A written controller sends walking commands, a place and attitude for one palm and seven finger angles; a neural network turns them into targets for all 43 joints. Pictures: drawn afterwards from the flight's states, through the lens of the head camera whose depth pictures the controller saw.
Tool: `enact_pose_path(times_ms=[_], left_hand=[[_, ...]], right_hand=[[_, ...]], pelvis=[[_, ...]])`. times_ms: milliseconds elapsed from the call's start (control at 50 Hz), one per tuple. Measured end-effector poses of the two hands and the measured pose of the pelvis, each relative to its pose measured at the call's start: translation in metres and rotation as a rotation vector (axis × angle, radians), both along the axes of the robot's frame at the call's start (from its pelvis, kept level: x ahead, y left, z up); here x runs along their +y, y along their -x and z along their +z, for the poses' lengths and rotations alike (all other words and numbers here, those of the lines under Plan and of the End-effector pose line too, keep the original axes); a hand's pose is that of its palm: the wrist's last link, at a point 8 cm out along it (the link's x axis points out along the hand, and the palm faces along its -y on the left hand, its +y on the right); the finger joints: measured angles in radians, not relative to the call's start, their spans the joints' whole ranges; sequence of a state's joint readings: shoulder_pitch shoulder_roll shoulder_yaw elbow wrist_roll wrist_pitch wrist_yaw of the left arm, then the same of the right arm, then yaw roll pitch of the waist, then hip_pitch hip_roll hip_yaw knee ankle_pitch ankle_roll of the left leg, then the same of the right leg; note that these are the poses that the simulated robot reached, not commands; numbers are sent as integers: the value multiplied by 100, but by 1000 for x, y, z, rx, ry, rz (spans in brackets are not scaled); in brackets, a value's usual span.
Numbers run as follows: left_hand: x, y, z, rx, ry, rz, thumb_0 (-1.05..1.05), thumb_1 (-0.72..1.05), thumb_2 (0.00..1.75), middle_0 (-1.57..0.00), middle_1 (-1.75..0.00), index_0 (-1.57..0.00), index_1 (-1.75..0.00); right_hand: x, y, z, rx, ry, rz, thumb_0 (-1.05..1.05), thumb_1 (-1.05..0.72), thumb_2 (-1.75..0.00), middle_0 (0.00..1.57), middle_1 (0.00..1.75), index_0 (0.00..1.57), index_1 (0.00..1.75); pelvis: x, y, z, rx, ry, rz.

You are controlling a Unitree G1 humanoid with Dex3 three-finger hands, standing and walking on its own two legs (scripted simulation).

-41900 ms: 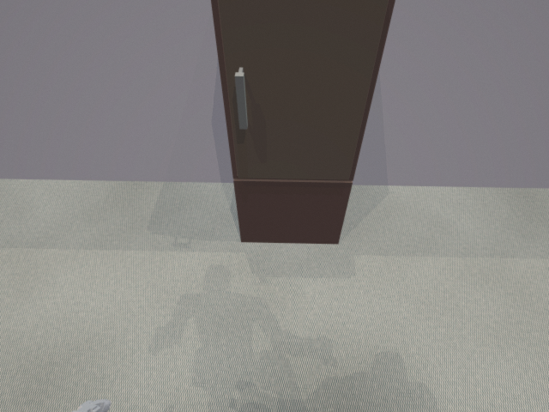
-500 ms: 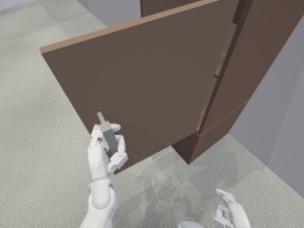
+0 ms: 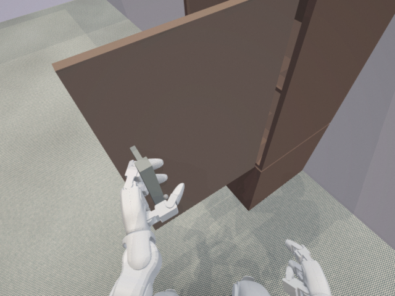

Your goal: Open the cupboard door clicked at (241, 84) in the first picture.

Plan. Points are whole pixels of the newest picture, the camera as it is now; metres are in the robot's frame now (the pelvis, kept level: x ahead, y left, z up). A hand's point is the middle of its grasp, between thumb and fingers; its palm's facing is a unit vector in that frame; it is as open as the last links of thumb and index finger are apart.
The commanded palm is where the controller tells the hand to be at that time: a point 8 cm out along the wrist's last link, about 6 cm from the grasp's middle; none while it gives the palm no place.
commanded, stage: open thumb and fingers to let go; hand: left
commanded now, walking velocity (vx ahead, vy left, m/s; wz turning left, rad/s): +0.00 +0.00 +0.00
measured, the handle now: (148, 179) +0.34 +0.12 +0.05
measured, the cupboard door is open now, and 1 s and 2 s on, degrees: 88 92 91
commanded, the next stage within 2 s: slide the hand sideways off the handle in 0.50 s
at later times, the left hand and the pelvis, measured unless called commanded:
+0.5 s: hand (164, 197) +0.29 +0.08 +0.05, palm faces +0.24 -0.97 -0.01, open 14.4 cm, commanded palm +0.26 +0.13 +0.05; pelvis -0.01 +0.02 +0.00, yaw -1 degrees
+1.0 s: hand (160, 220) +0.25 +0.08 +0.05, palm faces -0.23 -0.97 +0.01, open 16.1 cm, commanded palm +0.23 +0.15 +0.05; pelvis -0.01 +0.04 -0.01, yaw -1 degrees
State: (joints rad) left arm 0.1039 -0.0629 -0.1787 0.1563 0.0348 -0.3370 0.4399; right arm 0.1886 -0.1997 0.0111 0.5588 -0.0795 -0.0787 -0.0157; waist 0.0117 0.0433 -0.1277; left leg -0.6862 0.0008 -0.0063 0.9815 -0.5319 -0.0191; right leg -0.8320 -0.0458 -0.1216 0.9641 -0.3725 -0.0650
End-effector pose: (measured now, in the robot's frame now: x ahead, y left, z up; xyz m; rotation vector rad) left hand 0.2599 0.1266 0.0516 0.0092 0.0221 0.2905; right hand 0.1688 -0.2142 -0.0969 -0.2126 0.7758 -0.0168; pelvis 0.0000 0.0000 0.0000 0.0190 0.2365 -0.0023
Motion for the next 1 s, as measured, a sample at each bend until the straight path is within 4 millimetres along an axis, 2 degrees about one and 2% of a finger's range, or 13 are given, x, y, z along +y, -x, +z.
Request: enact_pose_path(times_ms=[180,320,420,640,740,800,900,1000], left_hand=[[0,-1,1,-14,-2,-11,0,-22,42,-31,-122,-31,-122],[0,-1,0,-19,3,-21,-1,-42,33,-29,-105,-30,-106],[2,-1,0,-21,0,-40,-1,-47,31,-32,-89,-32,-89],[7,0,-1,-28,-16,-75,-2,-50,30,-44,-67,-42,-69],[21,4,0,-36,-102,-385,-2,-49,30,-35,-52,-27,-55],[23,7,1,-11,-56,-518,-2,-50,30,-28,-44,-20,-46],[20,11,1,5,19,-527,-2,-50,30,-18,-36,-19,-38],[14,19,1,1,25,-524,-2,-50,30,-17,-36,-19,-35]], right_hand=[[0,12,1,5,10,-2,2,-90,-90,20,30,20,30],[2,19,0,16,20,-6,2,-90,-90,20,30,20,30],[6,22,0,21,19,-6,2,-90,-90,20,30,20,30],[22,17,0,10,9,18,2,-90,-90,20,30,20,30],[25,19,1,-8,7,22,2,-90,-90,20,30,20,30],[26,20,4,-33,-1,0,2,-90,-90,20,30,20,30],[30,18,13,-79,-6,-18,2,-90,-90,20,30,20,30],[33,13,19,-107,-4,-19,2,-90,-90,20,30,20,30]], pelvis=[[3,7,0,-8,-1,-4],[9,10,-1,-11,1,-6],[13,11,-1,-12,3,-9],[23,12,-2,-11,10,-7],[28,13,-5,-18,15,6],[33,14,-5,-29,21,7],[39,11,-5,-23,17,-7],[42,7,-8,-13,17,-21]])
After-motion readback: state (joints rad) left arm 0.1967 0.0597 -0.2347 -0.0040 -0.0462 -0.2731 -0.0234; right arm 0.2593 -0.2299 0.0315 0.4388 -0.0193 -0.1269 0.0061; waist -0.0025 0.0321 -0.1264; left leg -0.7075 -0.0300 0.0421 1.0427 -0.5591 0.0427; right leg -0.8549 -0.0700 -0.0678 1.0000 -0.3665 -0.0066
